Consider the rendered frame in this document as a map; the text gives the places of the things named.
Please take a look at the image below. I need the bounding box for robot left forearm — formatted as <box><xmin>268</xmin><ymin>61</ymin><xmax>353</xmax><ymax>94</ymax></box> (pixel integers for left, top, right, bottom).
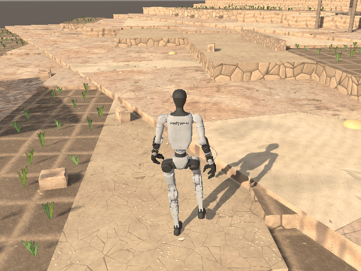
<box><xmin>152</xmin><ymin>136</ymin><xmax>160</xmax><ymax>156</ymax></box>

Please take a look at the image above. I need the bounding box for left robot hand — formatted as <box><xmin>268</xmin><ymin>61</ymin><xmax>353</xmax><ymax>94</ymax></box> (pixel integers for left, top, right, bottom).
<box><xmin>151</xmin><ymin>154</ymin><xmax>164</xmax><ymax>164</ymax></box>

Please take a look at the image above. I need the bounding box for left robot upper arm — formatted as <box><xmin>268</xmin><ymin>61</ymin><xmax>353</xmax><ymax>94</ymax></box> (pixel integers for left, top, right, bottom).
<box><xmin>154</xmin><ymin>113</ymin><xmax>168</xmax><ymax>144</ymax></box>

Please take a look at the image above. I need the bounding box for robot right forearm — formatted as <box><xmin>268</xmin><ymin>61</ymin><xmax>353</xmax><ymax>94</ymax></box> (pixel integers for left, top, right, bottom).
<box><xmin>201</xmin><ymin>137</ymin><xmax>214</xmax><ymax>165</ymax></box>

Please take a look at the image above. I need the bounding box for right robot upper arm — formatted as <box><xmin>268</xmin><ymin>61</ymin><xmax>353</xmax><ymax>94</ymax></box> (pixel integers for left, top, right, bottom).
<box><xmin>192</xmin><ymin>113</ymin><xmax>207</xmax><ymax>146</ymax></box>

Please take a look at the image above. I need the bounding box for robot left shin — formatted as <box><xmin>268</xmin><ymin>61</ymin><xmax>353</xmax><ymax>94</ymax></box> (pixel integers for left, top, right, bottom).
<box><xmin>168</xmin><ymin>191</ymin><xmax>179</xmax><ymax>228</ymax></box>

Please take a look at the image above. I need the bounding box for robot right shin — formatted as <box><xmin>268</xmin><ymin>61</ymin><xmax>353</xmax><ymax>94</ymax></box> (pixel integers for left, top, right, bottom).
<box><xmin>195</xmin><ymin>174</ymin><xmax>203</xmax><ymax>212</ymax></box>

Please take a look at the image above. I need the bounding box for right robot hand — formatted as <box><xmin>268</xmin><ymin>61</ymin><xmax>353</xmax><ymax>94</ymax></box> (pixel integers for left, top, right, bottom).
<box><xmin>203</xmin><ymin>163</ymin><xmax>216</xmax><ymax>179</ymax></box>

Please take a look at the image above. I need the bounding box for robot shin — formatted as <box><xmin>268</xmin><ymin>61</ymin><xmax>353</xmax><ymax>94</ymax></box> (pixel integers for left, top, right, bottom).
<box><xmin>195</xmin><ymin>174</ymin><xmax>203</xmax><ymax>212</ymax></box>
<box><xmin>168</xmin><ymin>191</ymin><xmax>179</xmax><ymax>228</ymax></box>

